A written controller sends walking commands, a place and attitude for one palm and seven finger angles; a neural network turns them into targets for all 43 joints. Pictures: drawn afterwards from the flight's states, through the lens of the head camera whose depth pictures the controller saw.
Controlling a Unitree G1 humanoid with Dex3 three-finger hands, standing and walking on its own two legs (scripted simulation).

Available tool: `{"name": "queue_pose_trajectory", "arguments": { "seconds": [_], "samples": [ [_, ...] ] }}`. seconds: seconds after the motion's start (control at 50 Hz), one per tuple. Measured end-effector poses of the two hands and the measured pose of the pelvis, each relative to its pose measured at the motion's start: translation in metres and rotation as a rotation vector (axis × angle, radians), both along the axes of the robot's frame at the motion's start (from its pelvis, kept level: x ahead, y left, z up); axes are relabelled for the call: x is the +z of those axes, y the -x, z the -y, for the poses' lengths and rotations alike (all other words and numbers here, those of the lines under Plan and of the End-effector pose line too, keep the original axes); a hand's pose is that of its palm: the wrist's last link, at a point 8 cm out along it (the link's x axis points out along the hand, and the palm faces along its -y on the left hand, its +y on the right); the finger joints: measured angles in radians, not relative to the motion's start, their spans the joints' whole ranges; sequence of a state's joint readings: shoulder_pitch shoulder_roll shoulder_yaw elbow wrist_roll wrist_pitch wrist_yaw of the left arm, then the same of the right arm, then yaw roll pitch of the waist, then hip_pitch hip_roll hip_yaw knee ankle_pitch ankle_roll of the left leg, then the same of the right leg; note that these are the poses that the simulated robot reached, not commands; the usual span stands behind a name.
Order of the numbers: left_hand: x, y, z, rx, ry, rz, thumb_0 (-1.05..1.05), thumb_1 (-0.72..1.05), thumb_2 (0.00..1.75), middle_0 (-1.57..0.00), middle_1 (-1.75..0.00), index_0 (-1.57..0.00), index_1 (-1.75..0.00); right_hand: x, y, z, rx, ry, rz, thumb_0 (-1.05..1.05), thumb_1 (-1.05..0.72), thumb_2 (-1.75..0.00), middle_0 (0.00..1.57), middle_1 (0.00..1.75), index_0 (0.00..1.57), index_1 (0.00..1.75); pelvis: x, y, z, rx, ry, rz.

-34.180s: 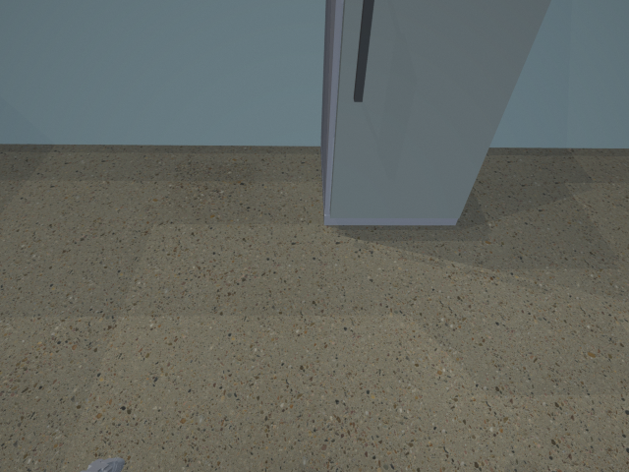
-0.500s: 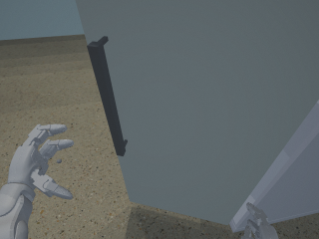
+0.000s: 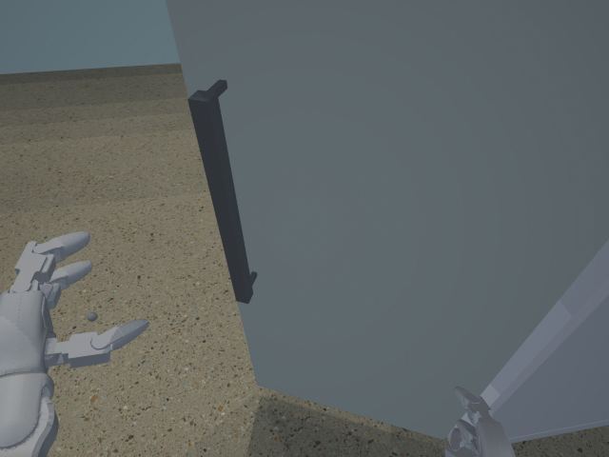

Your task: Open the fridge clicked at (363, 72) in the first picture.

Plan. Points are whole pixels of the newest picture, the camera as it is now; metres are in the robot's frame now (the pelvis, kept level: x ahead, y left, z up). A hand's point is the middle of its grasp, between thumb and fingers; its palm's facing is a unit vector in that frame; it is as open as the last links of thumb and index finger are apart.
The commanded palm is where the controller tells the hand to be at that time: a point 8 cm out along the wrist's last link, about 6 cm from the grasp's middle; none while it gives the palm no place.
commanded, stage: draw the hand back to the body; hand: left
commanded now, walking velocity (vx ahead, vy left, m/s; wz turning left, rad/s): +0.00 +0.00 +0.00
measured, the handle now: (234, 212) +0.43 +0.18 +0.09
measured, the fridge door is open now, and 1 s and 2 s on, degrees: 65 65 65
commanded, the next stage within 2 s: step back with the hand held close in 0.70 s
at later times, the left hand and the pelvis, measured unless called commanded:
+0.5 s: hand (66, 312) +0.19 +0.28 +0.16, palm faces +0.48 -0.80 -0.36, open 7.7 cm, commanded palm +0.15 +0.31 +0.17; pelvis +0.01 +0.00 +0.00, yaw +0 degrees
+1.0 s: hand (67, 317) +0.19 +0.27 +0.16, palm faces +0.43 -0.81 -0.40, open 7.5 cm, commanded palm +0.13 +0.31 +0.18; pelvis -0.02 +0.01 +0.00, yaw -1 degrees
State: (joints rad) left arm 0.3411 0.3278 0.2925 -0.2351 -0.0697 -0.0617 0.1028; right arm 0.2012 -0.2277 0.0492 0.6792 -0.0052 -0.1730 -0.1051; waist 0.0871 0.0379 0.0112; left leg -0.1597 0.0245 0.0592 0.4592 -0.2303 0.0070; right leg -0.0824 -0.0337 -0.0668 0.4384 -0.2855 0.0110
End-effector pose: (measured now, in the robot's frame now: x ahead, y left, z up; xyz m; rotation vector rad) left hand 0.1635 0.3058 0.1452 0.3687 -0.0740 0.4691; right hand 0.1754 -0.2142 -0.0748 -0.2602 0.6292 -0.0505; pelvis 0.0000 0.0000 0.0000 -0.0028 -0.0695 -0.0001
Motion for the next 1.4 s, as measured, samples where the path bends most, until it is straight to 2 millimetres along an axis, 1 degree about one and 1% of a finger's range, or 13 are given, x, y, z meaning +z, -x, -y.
{"name": "queue_pose_trajectory", "arguments": {
  "seconds": [0.16,0.36,0.44,0.52,0.66,0.88,1.0,1.08,1.22,1.32,1.4],
  "samples": [
    [0.015,-0.003,-0.001,-0.014,-0.04,0.023,0.0,0.29,0.61,-0.23,-0.66,-0.22,-0.65,0.003,-0.006,-0.004,-0.005,-0.014,-0.003,0.02,-0.9,-0.9,0.21,0.3,0.2,0.3,0.002,-0.007,-0.003,-0.012,-0.001,0.009],
    [0.029,0.009,-0.005,-0.004,-0.082,0.049,0.01,0.65,0.78,-0.22,-0.45,-0.21,-0.44,0.006,-0.011,-0.001,-0.007,-0.001,-0.006,0.02,-0.9,-0.9,0.21,0.3,0.2,0.3,0.003,-0.01,-0.004,-0.012,0.001,0.016],
    [0.03,0.013,-0.006,0.01,-0.081,0.054,0.01,0.76,0.84,-0.22,-0.38,-0.21,-0.37,0.006,-0.011,0.0,-0.005,0.002,-0.009,0.02,-0.9,-0.9,0.21,0.3,0.2,0.3,0.003,-0.008,-0.004,-0.009,0.001,0.018],
    [0.027,0.015,-0.006,0.017,-0.067,0.048,0.01,0.83,0.87,-0.21,-0.34,-0.21,-0.34,0.006,-0.009,0.0,-0.003,0.004,-0.011,0.02,-0.9,-0.9,0.21,0.3,0.2,0.3,0.003,-0.006,-0.003,-0.008,0.001,0.021],
    [0.027,0.019,-0.003,0.007,-0.063,0.052,0.02,0.87,0.89,-0.21,-0.31,-0.21,-0.31,0.007,-0.004,-0.001,-0.004,0.003,-0.007,0.02,-0.9,-0.9,0.21,0.3,0.2,0.3,0.004,-0.002,-0.002,-0.009,0.003,0.029],
    [0.032,0.024,-0.005,0.002,-0.077,0.078,0.02,0.88,0.9,-0.21,-0.31,-0.21,-0.3,0.006,0.007,0.001,-0.008,0.007,-0.021,0.02,-0.9,-0.9,0.21,0.3,0.2,0.3,0.004,0.006,-0.002,-0.007,0.012,0.025],
    [0.03,0.018,-0.003,-0.06,-0.119,0.067,0.02,0.89,0.9,-0.21,-0.31,-0.2,-0.3,0.008,0.014,0.004,-0.054,0.023,-0.057,0.01,-0.9,-0.9,0.21,0.3,0.2,0.3,0.003,0.015,-0.01,-0.016,0.021,-0.033],
    [0.028,0.019,-0.005,-0.112,-0.152,0.035,0.02,0.89,0.9,-0.21,-0.31,-0.21,-0.3,0.009,0.025,0.004,-0.099,0.03,-0.067,0.01,-0.9,-0.9,0.21,0.3,0.2,0.3,0.001,0.023,-0.018,-0.027,0.015,-0.051],
    [0.032,0.036,-0.018,-0.131,-0.207,0.05,0.02,0.88,0.9,-0.22,-0.31,-0.21,-0.3,0.008,0.049,-0.003,-0.121,0.038,-0.077,0.01,-0.9,-0.9,0.21,0.3,0.2,0.3,-0.003,0.042,-0.027,-0.029,0.013,-0.058],
    [0.033,0.057,-0.024,-0.103,-0.229,0.088,0.02,0.88,0.9,-0.22,-0.31,-0.21,-0.3,0.003,0.066,-0.009,-0.104,0.033,-0.067,0.01,-0.9,-0.9,0.21,0.3,0.2,0.3,-0.008,0.058,-0.028,-0.018,0.016,-0.057],
    [0.03,0.073,-0.024,-0.081,-0.227,0.113,0.02,0.88,0.9,-0.21,-0.31,-0.21,-0.3,-0.002,0.079,-0.012,-0.089,0.031,-0.066,0.01,-0.9,-0.9,0.21,0.3,0.2,0.3,-0.011,0.069,-0.028,-0.011,0.027,-0.054]
  ]
}}
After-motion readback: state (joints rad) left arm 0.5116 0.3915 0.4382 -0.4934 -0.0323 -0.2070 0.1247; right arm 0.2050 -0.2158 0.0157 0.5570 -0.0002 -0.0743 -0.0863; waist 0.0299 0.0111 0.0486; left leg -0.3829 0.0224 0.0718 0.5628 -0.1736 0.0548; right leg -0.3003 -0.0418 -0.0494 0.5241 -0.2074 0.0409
